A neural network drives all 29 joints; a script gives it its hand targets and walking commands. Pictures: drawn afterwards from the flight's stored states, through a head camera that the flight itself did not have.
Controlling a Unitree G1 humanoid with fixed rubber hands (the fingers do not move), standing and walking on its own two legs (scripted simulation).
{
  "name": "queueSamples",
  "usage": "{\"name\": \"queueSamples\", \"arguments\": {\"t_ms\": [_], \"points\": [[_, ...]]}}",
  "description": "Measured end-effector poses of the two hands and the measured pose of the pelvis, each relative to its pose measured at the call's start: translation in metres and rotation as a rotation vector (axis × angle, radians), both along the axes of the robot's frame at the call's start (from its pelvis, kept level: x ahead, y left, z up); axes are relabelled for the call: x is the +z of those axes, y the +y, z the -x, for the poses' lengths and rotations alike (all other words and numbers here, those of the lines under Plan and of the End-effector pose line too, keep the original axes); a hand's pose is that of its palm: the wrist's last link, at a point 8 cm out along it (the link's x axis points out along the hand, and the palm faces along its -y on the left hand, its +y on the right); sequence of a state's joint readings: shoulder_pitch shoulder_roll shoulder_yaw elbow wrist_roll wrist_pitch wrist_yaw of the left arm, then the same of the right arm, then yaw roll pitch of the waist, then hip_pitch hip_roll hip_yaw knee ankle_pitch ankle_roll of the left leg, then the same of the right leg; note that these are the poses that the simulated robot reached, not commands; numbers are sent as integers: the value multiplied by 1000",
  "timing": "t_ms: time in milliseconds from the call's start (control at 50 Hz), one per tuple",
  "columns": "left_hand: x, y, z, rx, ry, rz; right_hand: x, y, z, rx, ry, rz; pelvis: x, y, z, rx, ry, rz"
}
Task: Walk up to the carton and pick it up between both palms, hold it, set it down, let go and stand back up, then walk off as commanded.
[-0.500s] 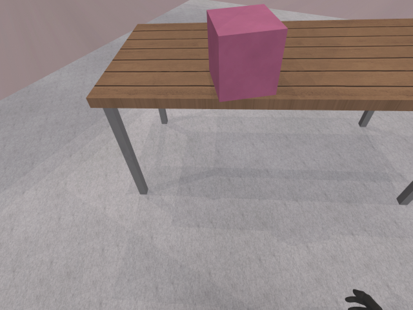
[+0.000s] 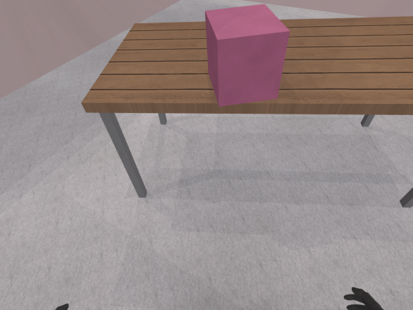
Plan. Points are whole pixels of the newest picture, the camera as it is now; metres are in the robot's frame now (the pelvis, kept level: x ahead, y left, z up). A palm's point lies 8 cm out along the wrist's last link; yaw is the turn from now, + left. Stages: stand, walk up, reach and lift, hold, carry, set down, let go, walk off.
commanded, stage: stand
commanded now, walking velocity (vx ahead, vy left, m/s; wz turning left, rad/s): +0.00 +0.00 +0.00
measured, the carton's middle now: (241, 55) +0.90 -0.06 +0.05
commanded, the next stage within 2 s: none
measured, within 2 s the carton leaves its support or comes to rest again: neither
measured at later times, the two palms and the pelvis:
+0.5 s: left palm out of the picture +0.08 +0.33 -0.07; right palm out of the picture +0.14 -0.29 -0.10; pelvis +0.00 +0.00 +0.00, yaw +0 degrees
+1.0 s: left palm out of the picture +0.08 +0.33 -0.07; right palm out of the picture +0.13 -0.29 -0.10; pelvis +0.00 +0.00 +0.00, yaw +0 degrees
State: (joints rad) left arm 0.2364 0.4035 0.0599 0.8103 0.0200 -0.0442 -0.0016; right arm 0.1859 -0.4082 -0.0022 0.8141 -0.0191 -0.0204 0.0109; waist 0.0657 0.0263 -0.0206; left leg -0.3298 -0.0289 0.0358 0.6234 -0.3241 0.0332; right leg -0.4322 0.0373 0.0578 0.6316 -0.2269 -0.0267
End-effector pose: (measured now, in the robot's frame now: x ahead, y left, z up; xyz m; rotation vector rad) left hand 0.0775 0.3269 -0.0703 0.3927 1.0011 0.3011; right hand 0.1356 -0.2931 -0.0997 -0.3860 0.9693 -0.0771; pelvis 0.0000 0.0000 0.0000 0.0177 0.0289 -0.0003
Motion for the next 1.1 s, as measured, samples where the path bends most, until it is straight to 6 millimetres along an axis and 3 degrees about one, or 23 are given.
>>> {"name": "queueSamples", "arguments": {"t_ms": [1100], "points": [[5,-2,-2,2,-36,6,3,-2,6,-15,-4,0,3,1,3,0,6,1]]}}
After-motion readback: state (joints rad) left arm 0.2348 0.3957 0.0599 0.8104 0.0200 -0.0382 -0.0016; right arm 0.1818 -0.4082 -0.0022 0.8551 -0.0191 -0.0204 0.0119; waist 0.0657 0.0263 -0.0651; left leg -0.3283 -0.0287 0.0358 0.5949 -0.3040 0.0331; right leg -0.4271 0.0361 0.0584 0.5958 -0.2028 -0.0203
